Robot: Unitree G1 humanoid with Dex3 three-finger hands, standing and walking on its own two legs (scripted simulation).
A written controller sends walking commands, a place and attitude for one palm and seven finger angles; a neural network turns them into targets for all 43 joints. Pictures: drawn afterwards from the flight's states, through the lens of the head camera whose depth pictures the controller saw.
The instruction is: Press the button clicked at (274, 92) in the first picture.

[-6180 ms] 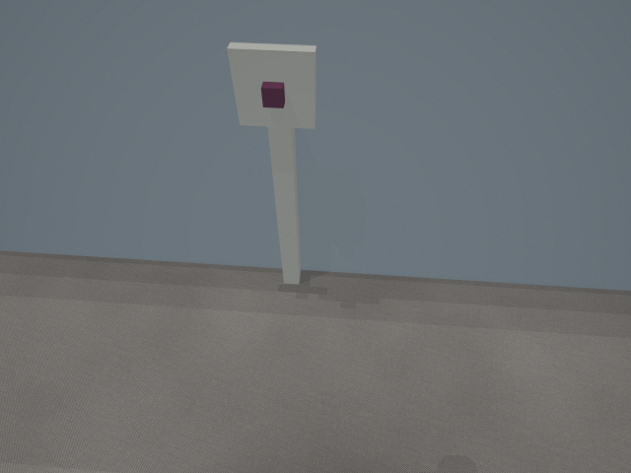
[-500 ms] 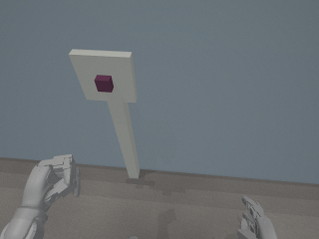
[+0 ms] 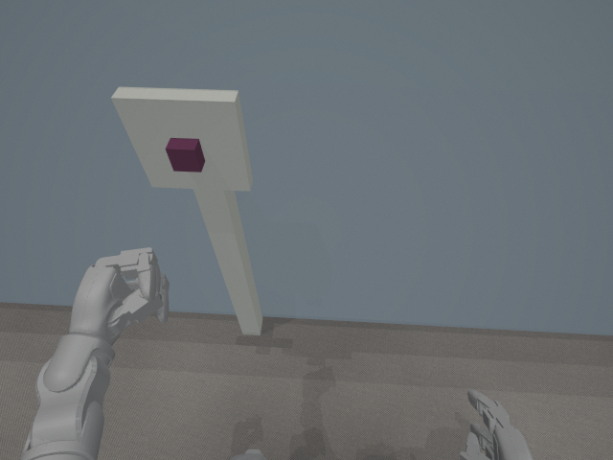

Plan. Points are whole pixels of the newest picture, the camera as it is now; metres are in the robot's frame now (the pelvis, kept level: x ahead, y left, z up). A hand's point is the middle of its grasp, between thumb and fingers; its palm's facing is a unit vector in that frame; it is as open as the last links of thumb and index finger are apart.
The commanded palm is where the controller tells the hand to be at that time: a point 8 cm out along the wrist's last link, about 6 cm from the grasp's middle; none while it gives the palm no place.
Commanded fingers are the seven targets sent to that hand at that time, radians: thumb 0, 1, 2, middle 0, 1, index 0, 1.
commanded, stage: aim a knuckle at the button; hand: left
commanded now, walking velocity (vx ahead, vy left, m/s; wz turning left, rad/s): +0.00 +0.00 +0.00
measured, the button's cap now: (186, 153) +0.54 +0.21 +0.09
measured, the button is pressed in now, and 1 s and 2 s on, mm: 0 0 0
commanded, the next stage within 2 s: press the button with the knuckle in 1.46 s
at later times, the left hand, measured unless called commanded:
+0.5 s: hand (181, 242) +0.39 +0.19 +0.05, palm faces -0.04 -1.00 -0.03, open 3.1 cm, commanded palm +0.38 +0.25 +0.06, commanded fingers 0.00 0.90 0.90 -1.30 -1.50 -1.30 -1.50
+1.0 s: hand (199, 218) +0.44 +0.18 +0.05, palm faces -0.03 -1.00 -0.03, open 3.1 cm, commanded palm +0.41 +0.24 +0.05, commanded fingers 0.00 0.90 0.90 -1.30 -1.50 -1.30 -1.50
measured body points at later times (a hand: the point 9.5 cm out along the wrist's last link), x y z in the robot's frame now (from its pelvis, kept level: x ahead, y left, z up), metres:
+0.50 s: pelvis +0.00 +0.01 -0.01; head +0.07 +0.02 +0.44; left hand +0.39 +0.25 +0.06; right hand +0.10 -0.25 -0.12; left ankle +0.03 +0.12 -0.70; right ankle -0.01 -0.11 -0.70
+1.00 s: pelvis +0.00 +0.01 -0.01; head +0.09 +0.01 +0.43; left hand +0.44 +0.24 +0.05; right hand +0.03 -0.25 -0.13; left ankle +0.03 +0.12 -0.70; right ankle -0.01 -0.11 -0.70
